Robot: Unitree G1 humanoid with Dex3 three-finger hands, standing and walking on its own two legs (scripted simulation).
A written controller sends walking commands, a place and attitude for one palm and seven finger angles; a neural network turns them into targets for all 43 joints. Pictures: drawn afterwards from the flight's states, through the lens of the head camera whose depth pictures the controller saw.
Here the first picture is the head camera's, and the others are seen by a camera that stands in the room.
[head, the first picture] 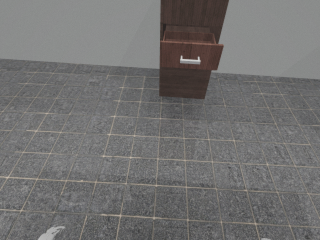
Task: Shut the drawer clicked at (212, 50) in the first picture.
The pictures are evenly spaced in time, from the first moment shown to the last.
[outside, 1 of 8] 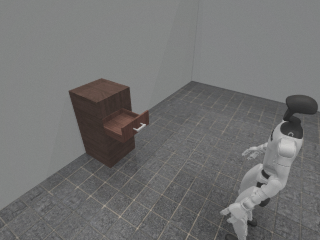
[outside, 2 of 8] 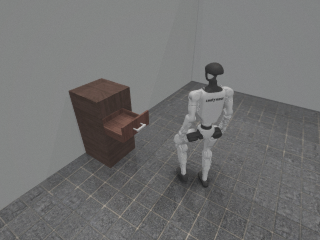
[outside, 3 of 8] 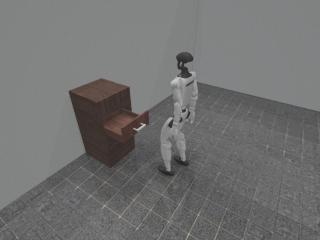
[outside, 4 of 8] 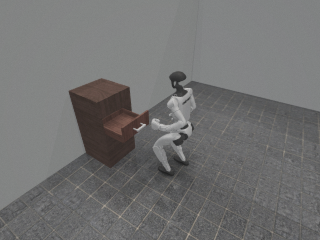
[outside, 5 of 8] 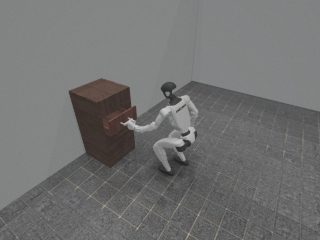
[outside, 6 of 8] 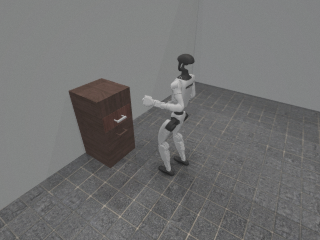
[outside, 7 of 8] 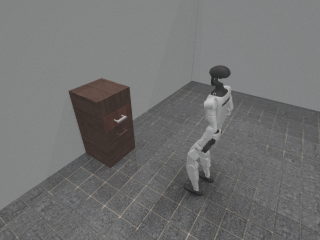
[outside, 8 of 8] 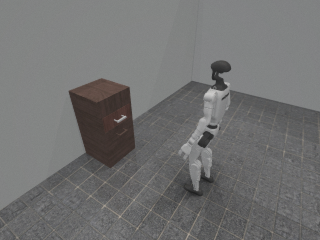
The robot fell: no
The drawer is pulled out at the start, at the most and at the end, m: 0.27 0.27 0.00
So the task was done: yes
